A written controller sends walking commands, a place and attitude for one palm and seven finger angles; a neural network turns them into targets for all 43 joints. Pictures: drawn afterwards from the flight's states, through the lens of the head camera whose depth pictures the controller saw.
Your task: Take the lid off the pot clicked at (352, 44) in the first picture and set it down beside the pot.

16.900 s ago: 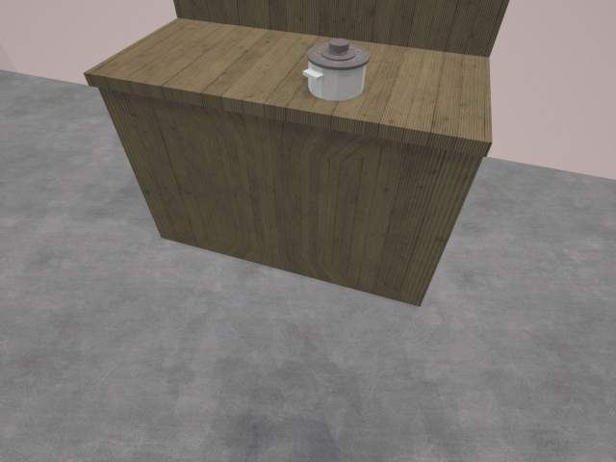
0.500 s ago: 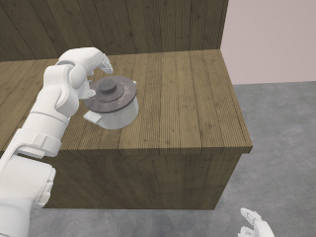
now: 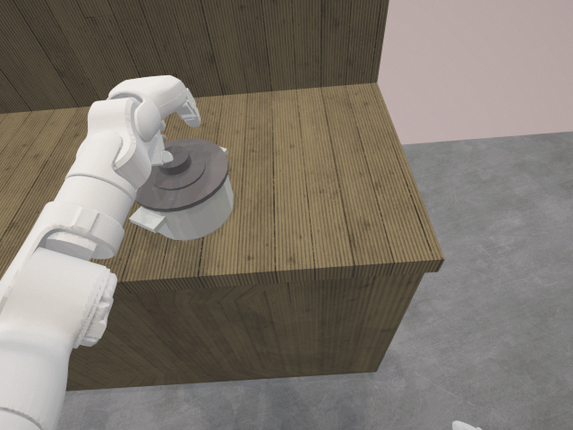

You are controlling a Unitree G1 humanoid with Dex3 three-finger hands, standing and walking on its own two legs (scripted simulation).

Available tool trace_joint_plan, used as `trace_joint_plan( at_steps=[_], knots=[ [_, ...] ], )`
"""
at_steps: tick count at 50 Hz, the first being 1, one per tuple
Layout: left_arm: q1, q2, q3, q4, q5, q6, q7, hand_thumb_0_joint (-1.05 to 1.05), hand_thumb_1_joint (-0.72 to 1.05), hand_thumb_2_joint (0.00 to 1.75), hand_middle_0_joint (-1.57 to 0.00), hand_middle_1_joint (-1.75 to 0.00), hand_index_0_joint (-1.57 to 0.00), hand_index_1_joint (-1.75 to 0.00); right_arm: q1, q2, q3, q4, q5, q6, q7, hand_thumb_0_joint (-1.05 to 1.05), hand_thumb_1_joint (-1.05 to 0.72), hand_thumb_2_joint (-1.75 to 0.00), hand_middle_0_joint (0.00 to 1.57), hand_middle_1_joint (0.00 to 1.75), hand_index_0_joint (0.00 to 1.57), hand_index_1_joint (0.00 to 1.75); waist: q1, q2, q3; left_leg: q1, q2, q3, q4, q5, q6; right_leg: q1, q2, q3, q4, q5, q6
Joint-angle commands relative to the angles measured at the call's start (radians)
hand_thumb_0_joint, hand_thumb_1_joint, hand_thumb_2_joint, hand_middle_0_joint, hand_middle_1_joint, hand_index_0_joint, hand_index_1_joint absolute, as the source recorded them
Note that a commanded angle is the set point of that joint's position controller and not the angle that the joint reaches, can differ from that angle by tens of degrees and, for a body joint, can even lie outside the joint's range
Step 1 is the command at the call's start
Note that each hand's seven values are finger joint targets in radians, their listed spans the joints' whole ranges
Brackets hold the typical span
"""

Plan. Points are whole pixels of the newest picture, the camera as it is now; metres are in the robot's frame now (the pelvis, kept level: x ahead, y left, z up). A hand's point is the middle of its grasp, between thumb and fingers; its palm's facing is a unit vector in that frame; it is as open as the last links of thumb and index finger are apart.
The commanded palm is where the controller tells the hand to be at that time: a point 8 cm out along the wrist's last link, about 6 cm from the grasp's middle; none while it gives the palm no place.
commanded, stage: move the open hand above the knob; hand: left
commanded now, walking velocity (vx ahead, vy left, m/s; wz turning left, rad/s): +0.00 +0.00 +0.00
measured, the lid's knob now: (173, 160) +0.50 +0.17 +0.11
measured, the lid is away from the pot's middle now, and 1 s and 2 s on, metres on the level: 0.00 0.00 0.00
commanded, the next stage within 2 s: lower the open fingers around the knob in 0.60 s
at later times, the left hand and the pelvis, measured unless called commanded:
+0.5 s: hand (144, 135) +0.47 +0.18 +0.18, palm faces -0.25 -0.04 -0.97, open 10.2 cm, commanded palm +0.45 +0.18 +0.24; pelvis +0.01 +0.00 +0.00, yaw +0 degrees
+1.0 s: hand (159, 150) +0.46 +0.16 +0.17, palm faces -0.36 -0.09 -0.93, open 10.2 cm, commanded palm +0.46 +0.17 +0.22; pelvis +0.00 +0.00 +0.00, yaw +1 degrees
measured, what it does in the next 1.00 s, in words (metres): stands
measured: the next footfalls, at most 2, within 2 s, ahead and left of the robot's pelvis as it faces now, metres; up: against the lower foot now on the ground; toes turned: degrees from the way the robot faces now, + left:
none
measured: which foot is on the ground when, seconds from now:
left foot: down 0.00-1.00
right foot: down 0.00-1.00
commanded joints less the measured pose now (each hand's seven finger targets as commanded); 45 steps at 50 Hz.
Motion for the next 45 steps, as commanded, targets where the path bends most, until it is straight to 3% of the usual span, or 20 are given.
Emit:
trace_joint_plan(
  at_steps=[1, 4, 5, 7, 9, 12, 15, 18, 19, 20, 23, 25, 28, 31, 35, 36, 38, 42, 43, 45],
  knots=[
    [-0.569, 0.339, 0.158, -0.097, 0.025, -0.014, 0.054, 0.0, -0.34, 1.5, -0.83, -0.08, -0.83, -0.08, -0.022, -0.123, -0.034, -0.1, 0.006, -0.042, -0.017, 0.0, -0.9, -0.9, 0.2, 0.3, 0.2, 0.3, 0.002, -0.133, -0.364, 0.156, -0.034, -0.048, -0.017, 0.289, 0.051, 0.134, 0.055, 0.005, -0.037, 0.375, -0.04],
    [-0.547, 0.274, 0.112, -0.118, 0.027, -0.024, 0.059, 0.0, -0.34, 1.5, -0.83, -0.08, -0.83, -0.08, -0.032, -0.115, -0.035, -0.111, 0.006, -0.049, -0.011, 0.0, -0.9, -0.9, 0.2, 0.3, 0.2, 0.3, 0.01, -0.101, -0.377, 0.182, -0.033, -0.051, -0.011, 0.337, 0.051, 0.118, 0.054, 0.004, -0.028, 0.389, -0.043],
    [-0.525, 0.227, 0.083, -0.157, 0.019, -0.028, 0.058, 0.0, -0.34, 1.5, -0.83, -0.08, -0.83, -0.08, -0.036, -0.113, -0.04, -0.12, 0.006, -0.048, -0.004, 0.0, -0.9, -0.9, 0.2, 0.3, 0.2, 0.3, 0.01, -0.049, -0.4, 0.211, -0.028, -0.057, 0.001, 0.407, 0.05, 0.11, 0.052, 0.004, -0.026, 0.406, -0.047],
    [-0.48, 0.204, 0.069, -0.137, 0.024, -0.018, 0.049, 0.0, -0.34, 1.5, -0.83, -0.08, -0.83, -0.08, -0.037, -0.115, -0.043, -0.12, 0.003, -0.042, 0.004, 0.0, -0.9, -0.9, 0.2, 0.3, 0.2, 0.3, 0.006, -0.069, -0.378, 0.222, -0.024, -0.059, 0.008, 0.407, 0.048, 0.082, 0.057, 0.002, -0.031, 0.386, -0.043],
    [-0.46, 0.234, 0.092, -0.117, 0.021, -0.008, 0.041, 0.0, -0.34, 1.5, -0.83, -0.08, -0.83, -0.08, -0.038, -0.12, -0.043, -0.121, 0.007, -0.034, 0.003, 0.0, -0.9, -0.9, 0.2, 0.3, 0.2, 0.3, 0.006, -0.118, -0.37, 0.196, -0.03, -0.046, 0.004, 0.354, 0.051, 0.101, 0.057, 0.005, -0.035, 0.388, -0.04],
    [-0.55, 0.313, 0.142, -0.248, 0.014, -0.024, 0.042, 0.0, -0.34, 1.5, -0.83, -0.08, -0.83, -0.08, -0.051, -0.121, -0.044, -0.135, 0.006, -0.04, -0.002, 0.0, -0.9, -0.9, 0.2, 0.3, 0.2, 0.3, 0.011, -0.092, -0.453, 0.23, -0.031, -0.051, 0.007, 0.389, 0.057, 0.148, 0.053, 0.012, -0.027, 0.427, -0.041],
    [-0.572, 0.27, 0.104, -0.275, 0.006, -0.03, 0.048, 0.0, -0.34, 1.5, -0.83, -0.08, -0.83, -0.08, -0.044, -0.114, -0.045, -0.126, 0.008, -0.047, -0.005, 0.0, -0.9, -0.9, 0.2, 0.3, 0.2, 0.3, -0.005, -0.057, -0.436, 0.265, -0.025, -0.063, 0.022, 0.46, 0.059, 0.109, 0.056, 0.007, -0.035, 0.44, -0.042],
    [-0.502, 0.309, 0.145, -0.175, 0.016, -0.014, 0.05, 0.0, -0.34, 1.5, -0.83, -0.08, -0.83, -0.08, -0.04, -0.118, -0.037, -0.113, 0.008, -0.04, -0.005, 0.0, -0.9, -0.9, 0.2, 0.3, 0.2, 0.3, 0.01, -0.097, -0.388, 0.214, -0.029, -0.056, 0.008, 0.402, 0.053, 0.115, 0.057, 0.003, -0.032, 0.419, -0.042],
    [-0.488, 0.286, 0.127, -0.166, 0.015, -0.011, 0.048, 0.0, -0.34, 1.5, -0.83, -0.08, -0.83, -0.08, -0.045, -0.117, -0.035, -0.114, 0.011, -0.038, -0.003, 0.0, -0.9, -0.9, 0.2, 0.3, 0.2, 0.3, 0.01, -0.106, -0.381, 0.207, -0.028, -0.056, 0.005, 0.401, 0.051, 0.108, 0.056, -0.001, -0.029, 0.414, -0.043],
    [-0.489, 0.233, 0.087, -0.209, 0.001, -0.01, 0.045, 0.0, -0.34, 1.5, -0.83, -0.08, -0.83, -0.08, -0.058, -0.117, -0.037, -0.122, 0.012, -0.036, 0.003, 0.0, -0.9, -0.9, 0.2, 0.3, 0.2, 0.3, 0.008, -0.058, -0.388, 0.224, -0.027, -0.06, 0.012, 0.445, 0.049, 0.098, 0.052, -0.001, -0.029, 0.424, -0.046],
    [-0.464, 0.219, 0.08, -0.276, 0.009, -0.001, 0.037, 0.0, -0.34, 1.5, -0.83, -0.08, -0.83, -0.08, -0.079, -0.108, -0.037, -0.141, 0.009, -0.031, 0.014, 0.0, -0.9, -0.9, 0.2, 0.3, 0.2, 0.3, 0.016, -0.058, -0.422, 0.264, -0.023, -0.067, 0.023, 0.49, 0.047, 0.093, 0.054, 0.001, -0.022, 0.424, -0.043],
    [-0.434, 0.182, 0.054, -0.24, -0.003, 0.01, 0.03, 0.0, -0.34, 1.5, -0.83, -0.08, -0.83, -0.08, -0.08, -0.113, -0.038, -0.136, 0.011, -0.023, 0.017, 0.0, -0.9, -0.9, 0.2, 0.3, 0.2, 0.3, 0.005, -0.073, -0.385, 0.248, -0.023, -0.068, 0.027, 0.485, 0.048, 0.075, 0.055, -0.005, -0.031, 0.416, -0.044],
    [-0.503, 0.284, 0.126, -0.268, 0.006, 0.013, 0.031, 0.0, -0.34, 1.5, -0.83, -0.08, -0.83, -0.08, -0.079, -0.115, -0.034, -0.135, 0.012, -0.022, 0.007, 0.0, -0.9, -0.9, 0.2, 0.3, 0.2, 0.3, 0.011, -0.116, -0.408, 0.235, -0.028, -0.06, 0.015, 0.407, 0.051, 0.111, 0.057, 0.0, -0.03, 0.409, -0.042],
    [-0.585, 0.255, 0.096, -0.368, 0.002, -0.006, 0.042, 0.0, -0.34, 1.5, -0.83, -0.08, -0.83, -0.08, -0.085, -0.101, -0.035, -0.141, 0.007, -0.036, 0.005, 0.0, -0.9, -0.9, 0.2, 0.3, 0.2, 0.3, 0.004, -0.048, -0.461, 0.304, -0.023, -0.08, 0.024, 0.49, 0.047, 0.091, 0.057, 0.0, -0.024, 0.412, -0.044],
    [-0.458, 0.218, 0.089, -0.183, 0.001, 0.017, 0.047, 0.0, -0.34, 1.5, -0.83, -0.08, -0.83, -0.08, -0.072, -0.111, -0.03, -0.117, 0.01, -0.023, 0.006, 0.0, -0.9, -0.9, 0.2, 0.3, 0.2, 0.3, 0.011, -0.084, -0.355, 0.224, -0.024, -0.07, 0.007, 0.404, 0.039, 0.067, 0.058, -0.012, -0.035, 0.359, -0.05],
    [-0.433, 0.191, 0.066, -0.028, 0.002, 0.06, 0.037, 0.0, -0.34, 1.5, -0.83, -0.08, -0.83, -0.08, -0.071, -0.115, -0.023, -0.097, 0.015, -0.019, 0.006, 0.0, -0.9, -0.9, 0.2, 0.3, 0.2, 0.3, 0.003, -0.121, -0.299, 0.175, -0.033, -0.063, -0.001, 0.335, 0.033, 0.056, 0.063, -0.02, -0.025, 0.341, -0.048],
    [-0.483, 0.171, 0.039, -0.023, -0.001, 0.077, 0.023, 0.0, -0.34, 1.5, -0.83, -0.08, -0.83, -0.08, -0.074, -0.117, -0.021, -0.098, 0.02, -0.014, 0.005, 0.0, -0.9, -0.9, 0.2, 0.3, 0.2, 0.3, -0.001, -0.149, -0.264, 0.143, -0.035, -0.056, -0.017, 0.243, 0.032, 0.038, 0.059, -0.022, -0.035, 0.294, -0.045],
    [-0.657, 0.135, -0.007, -0.264, 0.004, 0.05, 0.013, 0.0, -0.34, 1.5, -0.83, -0.08, -0.83, -0.08, -0.094, -0.102, -0.031, -0.135, 0.002, -0.044, 0.001, 0.0, -0.9, -0.9, 0.2, 0.3, 0.2, 0.3, -0.011, -0.03, -0.478, 0.298, -0.041, -0.087, 0.017, 0.36, 0.042, 0.063, 0.057, -0.002, -0.022, 0.347, -0.049],
    [-0.657, 0.173, 0.026, -0.248, 0.01, 0.05, 0.011, 0.0, -0.34, 1.5, -0.83, -0.08, -0.83, -0.08, -0.073, -0.104, -0.036, -0.124, -0.001, -0.049, -0.001, 0.0, -0.9, -0.9, 0.2, 0.3, 0.2, 0.3, -0.012, -0.044, -0.49, 0.311, -0.037, -0.093, 0.022, 0.378, 0.045, 0.066, 0.061, -0.001, -0.023, 0.354, -0.048],
    [-0.606, 0.194, 0.05, -0.137, 0.002, 0.053, 0.005, 0.0, -0.34, 1.5, -0.83, -0.08, -0.83, -0.08, -0.05, -0.115, -0.034, -0.102, -0.001, -0.042, -0.008, 0.0, -0.9, -0.9, 0.2, 0.3, 0.2, 0.3, -0.018, -0.105, -0.413, 0.245, -0.041, -0.089, 0.016, 0.336, 0.047, 0.068, 0.064, -0.006, -0.035, 0.352, -0.049]
  ],
)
